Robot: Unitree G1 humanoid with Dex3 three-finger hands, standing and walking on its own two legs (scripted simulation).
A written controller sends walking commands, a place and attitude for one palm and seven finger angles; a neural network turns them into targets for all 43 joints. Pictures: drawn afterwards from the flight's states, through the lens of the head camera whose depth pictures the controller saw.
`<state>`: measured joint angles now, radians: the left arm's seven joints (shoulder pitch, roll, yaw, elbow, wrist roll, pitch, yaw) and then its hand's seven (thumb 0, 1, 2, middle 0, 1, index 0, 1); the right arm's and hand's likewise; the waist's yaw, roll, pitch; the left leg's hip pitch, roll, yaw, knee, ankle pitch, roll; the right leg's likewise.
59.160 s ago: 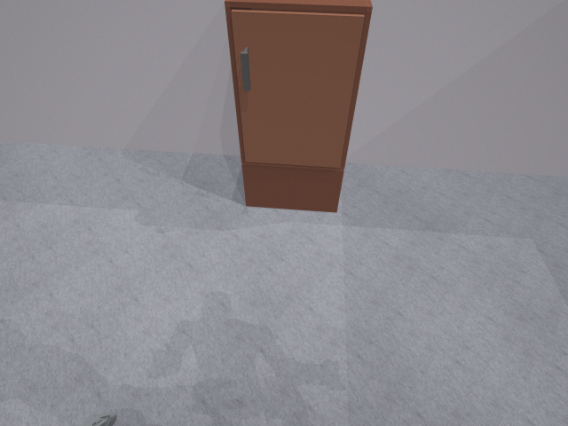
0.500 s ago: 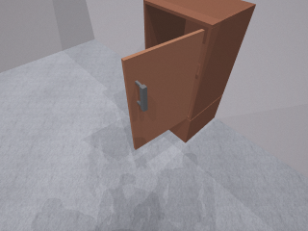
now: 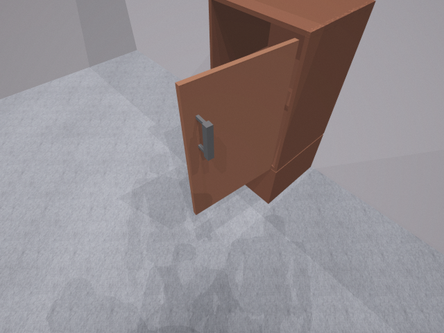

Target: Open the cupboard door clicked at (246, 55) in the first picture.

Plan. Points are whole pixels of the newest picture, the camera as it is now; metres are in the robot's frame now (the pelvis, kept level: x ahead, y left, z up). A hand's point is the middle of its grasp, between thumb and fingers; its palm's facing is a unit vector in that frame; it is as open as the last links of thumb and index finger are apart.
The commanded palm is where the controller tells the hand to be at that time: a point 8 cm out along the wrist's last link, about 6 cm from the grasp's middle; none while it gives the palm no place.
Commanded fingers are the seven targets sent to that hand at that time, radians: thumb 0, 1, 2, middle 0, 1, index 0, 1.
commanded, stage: look to check the result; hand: left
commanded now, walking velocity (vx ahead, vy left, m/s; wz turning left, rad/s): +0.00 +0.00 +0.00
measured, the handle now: (204, 137) +0.62 +0.09 -0.05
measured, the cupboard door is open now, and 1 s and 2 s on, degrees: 84 84 84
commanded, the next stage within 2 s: stand and wait in 0.16 s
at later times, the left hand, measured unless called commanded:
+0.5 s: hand out of the picture +0.03 +0.19 -0.17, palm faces +0.00 -0.97 -0.24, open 7.4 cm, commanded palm none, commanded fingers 0.00 0.90 0.90 -0.20 -0.30 -0.20 -0.30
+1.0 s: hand out of the picture +0.04 +0.19 -0.17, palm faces -0.01 -0.97 -0.25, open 7.4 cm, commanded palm none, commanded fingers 0.00 0.90 0.90 -0.20 -0.30 -0.20 -0.30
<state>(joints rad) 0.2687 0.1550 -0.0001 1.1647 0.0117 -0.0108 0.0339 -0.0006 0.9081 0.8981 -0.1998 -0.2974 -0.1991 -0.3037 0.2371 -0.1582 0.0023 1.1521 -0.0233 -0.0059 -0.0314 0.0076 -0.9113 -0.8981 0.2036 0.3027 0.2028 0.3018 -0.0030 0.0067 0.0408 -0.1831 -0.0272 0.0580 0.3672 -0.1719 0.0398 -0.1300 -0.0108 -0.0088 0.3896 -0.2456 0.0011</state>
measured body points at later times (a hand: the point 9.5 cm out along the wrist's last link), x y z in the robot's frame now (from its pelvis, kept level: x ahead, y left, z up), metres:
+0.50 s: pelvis +0.01 -0.01 +0.00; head +0.02 -0.01 +0.45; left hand +0.03 +0.24 -0.15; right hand +0.03 -0.25 -0.16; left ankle +0.02 +0.09 -0.74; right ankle -0.02 -0.12 -0.74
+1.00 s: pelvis +0.02 -0.01 +0.00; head +0.03 -0.02 +0.45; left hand +0.05 +0.24 -0.15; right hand +0.05 -0.27 -0.15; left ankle +0.02 +0.09 -0.74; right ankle -0.02 -0.12 -0.74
